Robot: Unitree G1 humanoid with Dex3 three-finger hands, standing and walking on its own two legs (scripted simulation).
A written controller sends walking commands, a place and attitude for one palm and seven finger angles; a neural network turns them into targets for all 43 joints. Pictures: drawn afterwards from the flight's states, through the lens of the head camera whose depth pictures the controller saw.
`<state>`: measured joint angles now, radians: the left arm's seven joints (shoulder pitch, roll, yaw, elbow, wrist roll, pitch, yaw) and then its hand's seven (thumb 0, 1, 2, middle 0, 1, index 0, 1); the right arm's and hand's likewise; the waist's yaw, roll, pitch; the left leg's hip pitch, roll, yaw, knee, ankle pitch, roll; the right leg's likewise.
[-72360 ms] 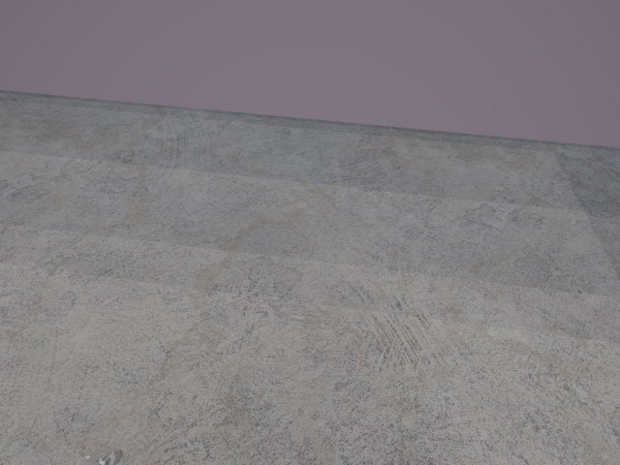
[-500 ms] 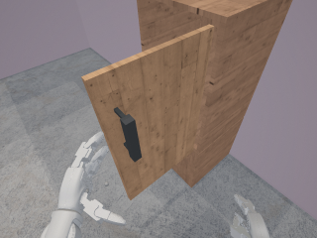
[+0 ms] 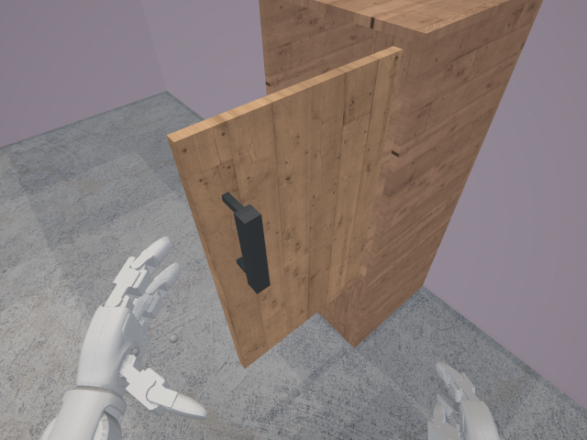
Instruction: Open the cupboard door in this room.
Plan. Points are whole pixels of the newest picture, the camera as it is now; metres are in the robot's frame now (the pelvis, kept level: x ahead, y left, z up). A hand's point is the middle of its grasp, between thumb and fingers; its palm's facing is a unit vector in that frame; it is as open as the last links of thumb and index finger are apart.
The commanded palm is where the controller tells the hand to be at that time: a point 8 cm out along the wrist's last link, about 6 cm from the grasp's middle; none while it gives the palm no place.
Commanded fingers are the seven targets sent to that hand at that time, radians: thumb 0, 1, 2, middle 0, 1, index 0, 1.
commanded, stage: draw the hand back to the body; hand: left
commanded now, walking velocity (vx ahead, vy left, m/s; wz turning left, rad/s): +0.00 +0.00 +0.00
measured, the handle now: (245, 243) +0.35 +0.10 +0.11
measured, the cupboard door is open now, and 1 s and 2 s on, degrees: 89 89 89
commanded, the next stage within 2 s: step back with the hand held close in 1.36 s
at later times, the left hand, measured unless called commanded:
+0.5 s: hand (93, 328) +0.20 +0.23 +0.14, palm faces +0.28 -0.91 -0.29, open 14.8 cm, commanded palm +0.16 +0.27 +0.16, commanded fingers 0.00 0.09 0.56 -0.17 -0.30 -0.17 -0.30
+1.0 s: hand (38, 288) +0.22 +0.28 +0.18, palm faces +0.44 -0.81 -0.38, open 8.9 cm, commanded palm +0.17 +0.32 +0.20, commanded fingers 0.00 0.90 0.90 -0.20 -0.30 -0.20 -0.30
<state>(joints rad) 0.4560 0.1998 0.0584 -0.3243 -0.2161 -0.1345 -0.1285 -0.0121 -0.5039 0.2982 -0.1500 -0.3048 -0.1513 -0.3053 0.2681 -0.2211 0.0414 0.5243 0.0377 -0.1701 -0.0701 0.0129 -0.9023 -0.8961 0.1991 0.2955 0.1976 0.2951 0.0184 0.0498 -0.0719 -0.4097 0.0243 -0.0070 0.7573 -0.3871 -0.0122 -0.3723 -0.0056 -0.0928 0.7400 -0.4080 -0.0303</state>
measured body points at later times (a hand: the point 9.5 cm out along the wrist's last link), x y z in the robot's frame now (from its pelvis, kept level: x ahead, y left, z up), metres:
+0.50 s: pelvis +0.00 +0.02 +0.02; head -0.01 +0.01 +0.47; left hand +0.18 +0.27 +0.16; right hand +0.20 -0.19 -0.05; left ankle +0.00 +0.13 -0.71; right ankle -0.01 -0.10 -0.71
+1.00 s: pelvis +0.02 +0.02 +0.03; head +0.00 +0.00 +0.48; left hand +0.19 +0.32 +0.20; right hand +0.21 -0.20 -0.05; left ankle +0.00 +0.13 -0.71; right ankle -0.01 -0.10 -0.71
